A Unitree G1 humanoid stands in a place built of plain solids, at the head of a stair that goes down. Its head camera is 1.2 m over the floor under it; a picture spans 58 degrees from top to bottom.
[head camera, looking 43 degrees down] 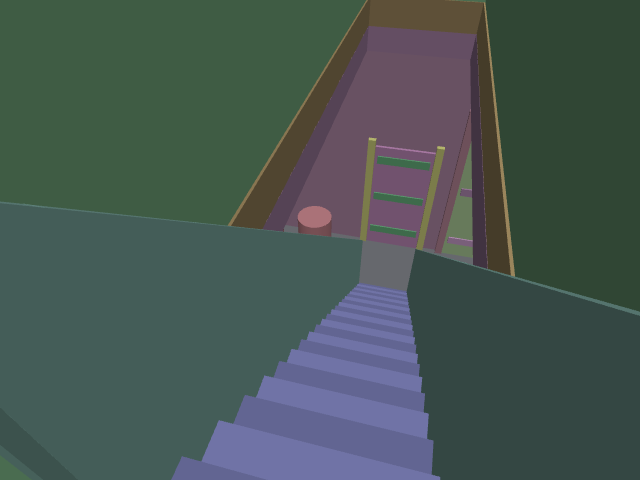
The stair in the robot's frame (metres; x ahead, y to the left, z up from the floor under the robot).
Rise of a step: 0.19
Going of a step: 0.20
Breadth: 0.88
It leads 14 degrees to the right of straight ahead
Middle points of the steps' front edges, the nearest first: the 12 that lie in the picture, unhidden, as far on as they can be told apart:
0.62 -0.02 -0.37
0.81 -0.06 -0.56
1.01 -0.11 -0.75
1.21 -0.16 -0.93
1.41 -0.21 -1.12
1.60 -0.26 -1.31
1.80 -0.31 -1.49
2.00 -0.36 -1.68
2.19 -0.41 -1.87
2.39 -0.46 -2.06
2.59 -0.51 -2.24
2.78 -0.55 -2.43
